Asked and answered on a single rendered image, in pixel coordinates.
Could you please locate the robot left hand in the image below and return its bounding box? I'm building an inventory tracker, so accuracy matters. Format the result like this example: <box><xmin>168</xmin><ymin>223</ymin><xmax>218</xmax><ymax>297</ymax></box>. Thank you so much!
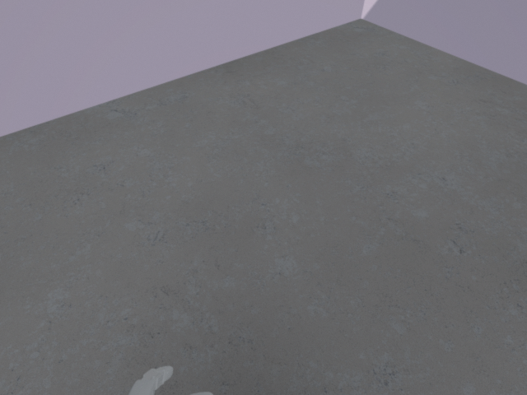
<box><xmin>128</xmin><ymin>366</ymin><xmax>173</xmax><ymax>395</ymax></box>

